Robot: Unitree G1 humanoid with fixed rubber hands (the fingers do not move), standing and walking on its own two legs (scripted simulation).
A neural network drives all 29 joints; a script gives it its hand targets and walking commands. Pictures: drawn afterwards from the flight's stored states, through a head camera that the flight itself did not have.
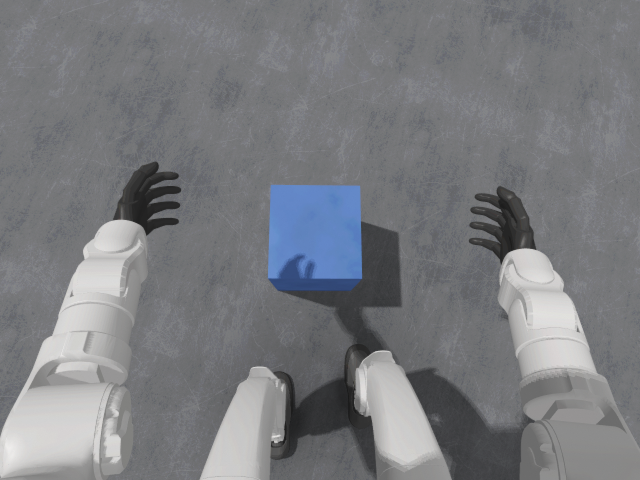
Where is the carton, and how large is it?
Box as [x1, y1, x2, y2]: [268, 185, 361, 290]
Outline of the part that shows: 271,185 268,256 268,278 278,290 350,290 361,279 359,186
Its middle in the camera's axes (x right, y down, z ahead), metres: -0.02 +0.00 +0.97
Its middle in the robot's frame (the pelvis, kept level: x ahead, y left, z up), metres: +0.50 -0.01 -0.56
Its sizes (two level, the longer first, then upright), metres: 0.210 0.200 0.250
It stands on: the floor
